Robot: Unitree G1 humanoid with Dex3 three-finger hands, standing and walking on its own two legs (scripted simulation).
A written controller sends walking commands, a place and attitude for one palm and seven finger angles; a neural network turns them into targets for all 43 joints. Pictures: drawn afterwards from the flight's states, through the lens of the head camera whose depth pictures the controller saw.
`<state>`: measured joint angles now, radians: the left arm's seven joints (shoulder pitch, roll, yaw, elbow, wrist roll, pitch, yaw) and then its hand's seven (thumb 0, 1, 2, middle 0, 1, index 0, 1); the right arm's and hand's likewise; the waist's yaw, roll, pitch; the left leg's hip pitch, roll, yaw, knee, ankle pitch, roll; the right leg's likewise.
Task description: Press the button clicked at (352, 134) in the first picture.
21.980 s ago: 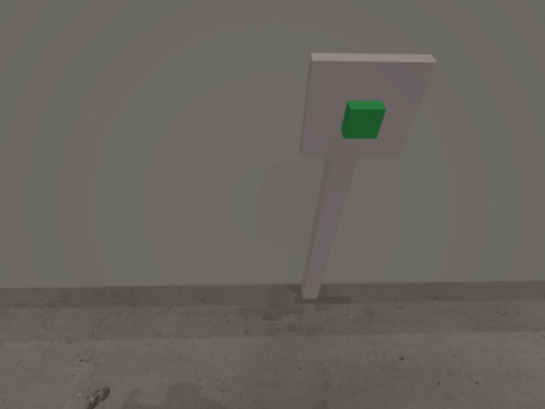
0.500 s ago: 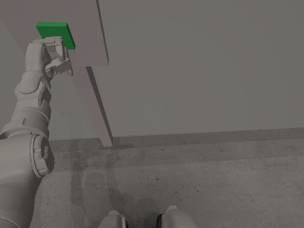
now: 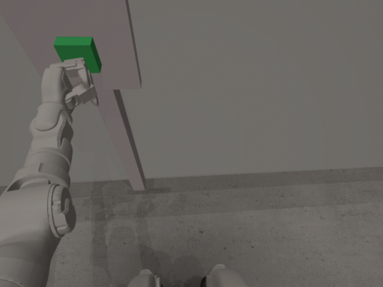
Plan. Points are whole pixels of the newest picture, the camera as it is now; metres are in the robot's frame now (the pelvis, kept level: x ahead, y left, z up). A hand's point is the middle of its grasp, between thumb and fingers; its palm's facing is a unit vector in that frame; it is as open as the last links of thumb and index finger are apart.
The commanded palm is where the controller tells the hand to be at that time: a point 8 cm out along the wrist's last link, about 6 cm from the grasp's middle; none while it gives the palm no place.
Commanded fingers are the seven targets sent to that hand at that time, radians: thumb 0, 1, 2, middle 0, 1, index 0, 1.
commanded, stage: pull the fist back off the button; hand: left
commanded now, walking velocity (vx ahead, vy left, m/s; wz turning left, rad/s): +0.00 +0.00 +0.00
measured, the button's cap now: (79, 54) +0.56 +0.19 +0.15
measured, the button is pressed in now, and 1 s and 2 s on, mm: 1 0 0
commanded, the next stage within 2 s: draw the hand back to the body in 0.64 s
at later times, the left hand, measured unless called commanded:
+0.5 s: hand (86, 114) +0.43 +0.18 +0.10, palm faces +0.03 -1.00 -0.01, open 3.1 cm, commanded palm +0.40 +0.22 +0.12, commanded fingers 0.00 0.90 0.90 -1.30 -1.50 -1.30 -1.50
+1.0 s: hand (71, 127) +0.39 +0.19 +0.13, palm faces +0.03 -1.00 -0.02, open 3.1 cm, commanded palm +0.34 +0.23 +0.14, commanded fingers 0.00 0.90 0.90 -1.30 -1.50 -1.30 -1.50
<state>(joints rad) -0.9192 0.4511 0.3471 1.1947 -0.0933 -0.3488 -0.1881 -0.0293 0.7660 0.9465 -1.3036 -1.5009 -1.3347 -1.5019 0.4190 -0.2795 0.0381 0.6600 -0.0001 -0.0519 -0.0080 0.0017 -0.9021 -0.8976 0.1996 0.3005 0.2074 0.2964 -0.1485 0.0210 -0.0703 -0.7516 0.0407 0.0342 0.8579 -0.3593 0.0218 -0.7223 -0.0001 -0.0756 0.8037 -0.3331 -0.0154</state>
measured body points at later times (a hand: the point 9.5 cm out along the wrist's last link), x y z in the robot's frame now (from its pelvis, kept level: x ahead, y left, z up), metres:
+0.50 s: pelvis +0.05 +0.00 +0.02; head +0.09 -0.01 +0.47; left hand +0.43 +0.23 +0.11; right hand +0.16 -0.26 -0.09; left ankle +0.03 +0.10 -0.70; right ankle +0.03 -0.11 -0.70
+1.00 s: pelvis +0.05 -0.01 +0.03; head +0.06 -0.02 +0.48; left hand +0.38 +0.24 +0.13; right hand +0.18 -0.25 -0.08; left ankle +0.03 +0.10 -0.70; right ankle +0.03 -0.11 -0.70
